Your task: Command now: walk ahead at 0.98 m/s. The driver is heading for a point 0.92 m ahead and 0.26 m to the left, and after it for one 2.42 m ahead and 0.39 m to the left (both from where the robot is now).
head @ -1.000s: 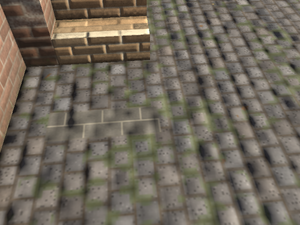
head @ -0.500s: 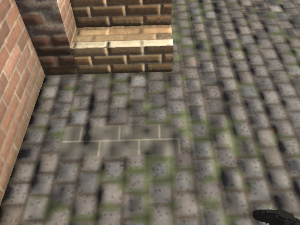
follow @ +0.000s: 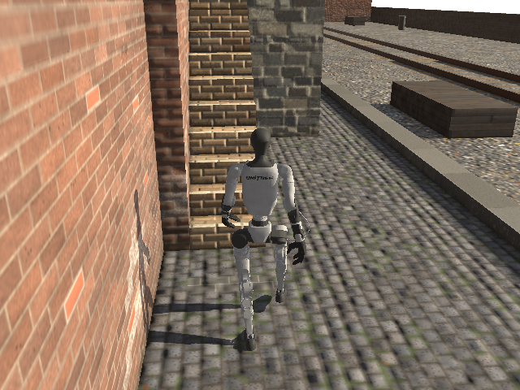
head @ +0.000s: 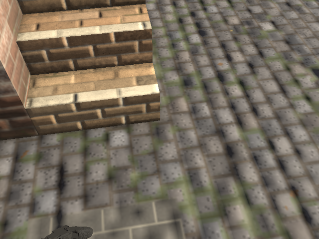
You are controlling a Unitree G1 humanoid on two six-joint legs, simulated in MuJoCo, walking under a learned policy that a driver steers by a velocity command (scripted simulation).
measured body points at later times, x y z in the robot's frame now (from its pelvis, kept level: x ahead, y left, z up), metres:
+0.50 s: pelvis +0.48 +0.00 -0.01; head +0.51 +0.01 +0.44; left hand +0.38 +0.23 -0.15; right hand +0.72 -0.20 -0.10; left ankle +0.71 +0.13 -0.68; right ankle +0.31 -0.08 -0.73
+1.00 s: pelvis +0.93 +0.11 +0.01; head +0.95 +0.13 +0.46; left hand +1.08 +0.40 -0.04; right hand +1.04 -0.17 -0.11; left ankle +0.76 +0.10 -0.68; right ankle +0.98 -0.04 -0.71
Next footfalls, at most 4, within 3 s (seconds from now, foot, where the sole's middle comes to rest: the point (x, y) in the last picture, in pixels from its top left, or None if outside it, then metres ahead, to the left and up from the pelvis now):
0.12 right None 0.35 -0.08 -0.77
0.60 left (136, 176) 0.78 0.09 -0.77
1.00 right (157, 136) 1.00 -0.03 -0.77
1.16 left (99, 112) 0.99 0.24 -0.55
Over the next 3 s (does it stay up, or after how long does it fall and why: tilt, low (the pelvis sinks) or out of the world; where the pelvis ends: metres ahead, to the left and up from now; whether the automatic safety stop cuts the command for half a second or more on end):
falls after 2.20 s (tilt)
